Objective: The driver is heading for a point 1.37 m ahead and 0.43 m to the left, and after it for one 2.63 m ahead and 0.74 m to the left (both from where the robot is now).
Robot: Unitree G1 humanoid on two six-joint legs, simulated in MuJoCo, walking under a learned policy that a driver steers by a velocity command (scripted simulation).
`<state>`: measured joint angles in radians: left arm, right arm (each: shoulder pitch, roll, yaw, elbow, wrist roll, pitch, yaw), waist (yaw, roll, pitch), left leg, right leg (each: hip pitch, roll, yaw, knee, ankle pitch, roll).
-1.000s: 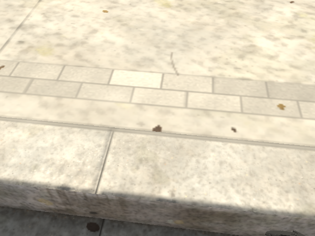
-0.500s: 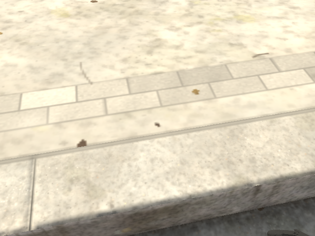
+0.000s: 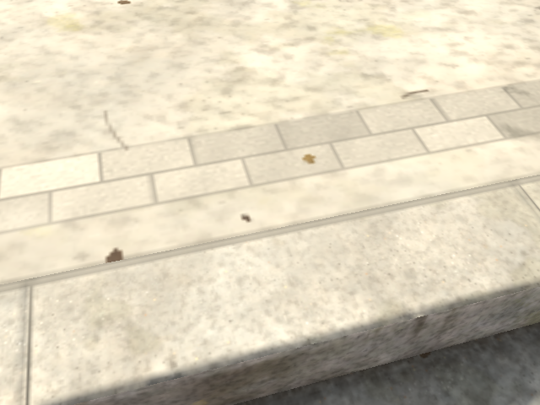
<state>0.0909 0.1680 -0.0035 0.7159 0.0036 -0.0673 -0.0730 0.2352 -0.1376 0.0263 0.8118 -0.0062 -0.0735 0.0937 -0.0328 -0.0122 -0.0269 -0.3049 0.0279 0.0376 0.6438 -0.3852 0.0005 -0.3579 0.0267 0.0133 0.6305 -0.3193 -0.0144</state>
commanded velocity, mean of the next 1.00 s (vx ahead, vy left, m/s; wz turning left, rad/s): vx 0.16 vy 0.00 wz -0.01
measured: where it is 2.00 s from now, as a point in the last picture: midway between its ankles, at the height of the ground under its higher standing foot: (239, 242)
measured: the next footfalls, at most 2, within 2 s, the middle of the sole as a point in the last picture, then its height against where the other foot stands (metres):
left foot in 1.02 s outside the picture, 0.19 m higher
right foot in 1.58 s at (308, 275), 0.19 m higher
